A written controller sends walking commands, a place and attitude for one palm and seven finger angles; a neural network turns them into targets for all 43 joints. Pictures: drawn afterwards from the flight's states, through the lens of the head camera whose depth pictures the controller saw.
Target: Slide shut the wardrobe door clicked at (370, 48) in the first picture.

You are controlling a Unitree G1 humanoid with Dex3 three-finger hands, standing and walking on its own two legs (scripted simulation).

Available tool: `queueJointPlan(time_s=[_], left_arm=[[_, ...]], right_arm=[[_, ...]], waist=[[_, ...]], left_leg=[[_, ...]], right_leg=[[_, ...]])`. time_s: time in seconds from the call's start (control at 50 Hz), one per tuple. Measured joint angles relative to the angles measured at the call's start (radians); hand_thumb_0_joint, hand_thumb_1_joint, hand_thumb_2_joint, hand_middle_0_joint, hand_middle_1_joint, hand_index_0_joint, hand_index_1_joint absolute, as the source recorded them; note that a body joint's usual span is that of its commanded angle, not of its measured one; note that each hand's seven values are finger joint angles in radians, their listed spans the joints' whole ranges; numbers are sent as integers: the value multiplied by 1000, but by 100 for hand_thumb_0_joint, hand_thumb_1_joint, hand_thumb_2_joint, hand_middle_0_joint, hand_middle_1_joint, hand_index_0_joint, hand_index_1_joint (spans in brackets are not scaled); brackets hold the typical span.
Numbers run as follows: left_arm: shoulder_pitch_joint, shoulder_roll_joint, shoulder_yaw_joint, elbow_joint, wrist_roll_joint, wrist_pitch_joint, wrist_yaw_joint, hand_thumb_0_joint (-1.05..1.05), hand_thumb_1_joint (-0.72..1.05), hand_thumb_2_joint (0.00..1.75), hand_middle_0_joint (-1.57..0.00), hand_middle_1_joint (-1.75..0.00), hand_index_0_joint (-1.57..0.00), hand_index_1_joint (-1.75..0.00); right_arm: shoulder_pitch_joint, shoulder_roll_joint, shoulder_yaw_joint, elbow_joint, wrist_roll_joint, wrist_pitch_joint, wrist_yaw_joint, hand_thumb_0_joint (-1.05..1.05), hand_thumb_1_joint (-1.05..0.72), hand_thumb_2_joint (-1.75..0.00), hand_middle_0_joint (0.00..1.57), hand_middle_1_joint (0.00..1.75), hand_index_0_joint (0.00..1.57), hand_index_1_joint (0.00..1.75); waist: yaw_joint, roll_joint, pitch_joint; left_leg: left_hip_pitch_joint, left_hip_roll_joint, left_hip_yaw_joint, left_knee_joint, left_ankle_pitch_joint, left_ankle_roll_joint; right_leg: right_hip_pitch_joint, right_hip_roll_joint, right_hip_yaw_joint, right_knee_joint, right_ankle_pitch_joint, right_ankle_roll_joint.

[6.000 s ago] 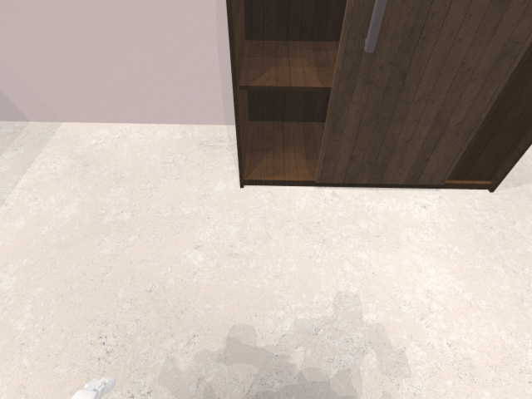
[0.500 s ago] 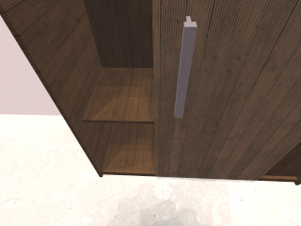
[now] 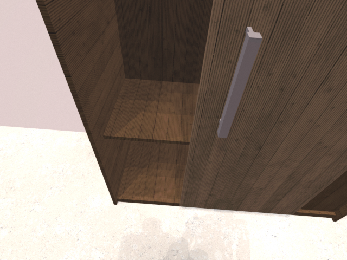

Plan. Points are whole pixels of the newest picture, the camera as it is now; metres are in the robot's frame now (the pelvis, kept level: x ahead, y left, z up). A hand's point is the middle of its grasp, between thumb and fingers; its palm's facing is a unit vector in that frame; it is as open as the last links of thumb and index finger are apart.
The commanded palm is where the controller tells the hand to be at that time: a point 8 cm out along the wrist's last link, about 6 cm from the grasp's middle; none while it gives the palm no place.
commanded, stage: come to a stop and stand still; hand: right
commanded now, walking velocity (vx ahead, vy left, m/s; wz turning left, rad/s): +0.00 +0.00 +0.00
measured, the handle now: (233, 89) +0.52 -0.12 +0.14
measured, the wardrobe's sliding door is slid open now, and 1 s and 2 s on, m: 0.37 0.37 0.37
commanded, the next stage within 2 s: look again from close up in 0.26 s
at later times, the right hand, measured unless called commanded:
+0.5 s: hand out of the picture -0.01 -0.19 -0.18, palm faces +0.03 +0.98 -0.19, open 7.3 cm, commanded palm none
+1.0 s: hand out of the picture -0.01 -0.23 -0.18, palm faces +0.00 +0.98 -0.18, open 7.3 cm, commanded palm none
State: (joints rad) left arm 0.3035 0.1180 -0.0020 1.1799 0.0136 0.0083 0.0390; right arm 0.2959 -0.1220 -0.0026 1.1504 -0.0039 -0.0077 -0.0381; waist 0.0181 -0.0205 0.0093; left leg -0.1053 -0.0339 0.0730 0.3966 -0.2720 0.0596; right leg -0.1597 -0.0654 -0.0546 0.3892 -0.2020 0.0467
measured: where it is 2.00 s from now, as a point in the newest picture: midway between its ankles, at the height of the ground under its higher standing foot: outside the picture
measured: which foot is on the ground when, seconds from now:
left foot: down 0.00-1.00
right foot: down 0.00-1.00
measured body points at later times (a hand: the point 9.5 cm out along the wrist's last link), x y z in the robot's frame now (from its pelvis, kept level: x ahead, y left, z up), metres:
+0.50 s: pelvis +0.00 -0.02 -0.01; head +0.00 -0.02 +0.44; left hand +0.01 +0.20 -0.17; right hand -0.01 -0.24 -0.17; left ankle -0.03 +0.07 -0.74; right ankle -0.01 -0.13 -0.74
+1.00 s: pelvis +0.00 -0.06 -0.01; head +0.02 -0.06 +0.44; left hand -0.01 +0.16 -0.16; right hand -0.01 -0.28 -0.17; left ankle -0.03 +0.07 -0.74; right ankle -0.01 -0.13 -0.74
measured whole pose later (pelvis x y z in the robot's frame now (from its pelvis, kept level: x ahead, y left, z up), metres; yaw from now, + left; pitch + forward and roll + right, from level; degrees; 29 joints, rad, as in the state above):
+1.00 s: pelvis +0.00 -0.06 -0.01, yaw +1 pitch +0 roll +0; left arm 0.29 0.14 -0.02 1.12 0.01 -0.03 0.04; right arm 0.30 -0.15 0.01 1.11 -0.02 0.00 -0.03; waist 0.00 0.01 0.03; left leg -0.17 0.04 0.03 0.49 -0.31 -0.02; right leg -0.19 0.04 -0.08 0.46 -0.27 -0.07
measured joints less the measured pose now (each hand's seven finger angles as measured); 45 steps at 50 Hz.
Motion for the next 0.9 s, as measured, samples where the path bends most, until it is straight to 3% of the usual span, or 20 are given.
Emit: queueJointPlan(time_s=[0.24,0.28,0.34,0.42,0.52,0.66,0.9], left_arm=[[4,7,1,-8,0,-1,6,1,91,90,-20,-30,-19,-30],[-4,16,3,-30,-2,2,0,1,91,90,-20,-30,-19,-30],[-15,35,14,-92,-2,0,-3,1,92,90,-20,-30,-19,-30],[-11,46,16,-121,2,-20,-2,1,93,90,-20,-30,-19,-30],[-9,45,-1,-110,5,-24,1,2,94,90,-20,-30,-19,-30],[-13,42,-15,-93,5,-26,-4,2,94,90,-20,-30,-19,-30],[-10,27,-24,-64,2,-35,-6,1,92,90,-20,-30,-20,-30]], right_arm=[[38,25,-1,9,-1,-3,-1,1,-91,-90,20,30,20,30],[45,33,1,-2,-12,-22,-15,1,-91,-90,20,30,20,30],[60,42,7,-30,-20,-36,-15,1,-91,-90,20,30,20,30],[55,28,8,-40,-17,-24,-10,1,-91,-90,20,30,21,30],[24,-3,6,-54,-13,-12,-4,1,-91,-90,20,30,20,30],[-3,-36,7,-67,-13,-4,2,1,-91,-90,20,30,20,30],[-8,-39,8,-53,-12,4,5,1,-91,-90,20,30,20,30]], waist=[[-10,1,3],[-18,-7,6],[-10,-27,17],[1,-30,6],[-17,-5,-5],[-17,15,-9],[-18,29,11]], left_leg=[[5,-10,10,-10,1,9],[-16,-16,7,-5,7,2],[-49,-23,2,24,3,4],[-79,-11,9,98,-40,-9],[-76,24,-10,117,-50,-32],[-75,48,-28,108,-41,-52],[-74,72,-40,91,-33,-76]], right_leg=[[-3,-9,11,1,-1,9],[-61,-13,20,116,-51,-10],[-116,-1,32,226,-106,-43],[-89,21,26,169,-112,-45],[-68,53,5,152,-100,-63],[-50,78,-14,114,-82,-84],[-40,103,-26,80,-69,-107]])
